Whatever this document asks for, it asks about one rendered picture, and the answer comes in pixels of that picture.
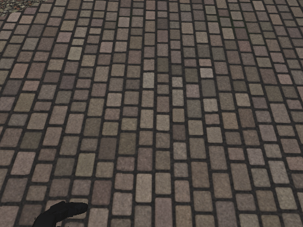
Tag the left robot hand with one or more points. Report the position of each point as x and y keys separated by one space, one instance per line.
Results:
x=59 y=212

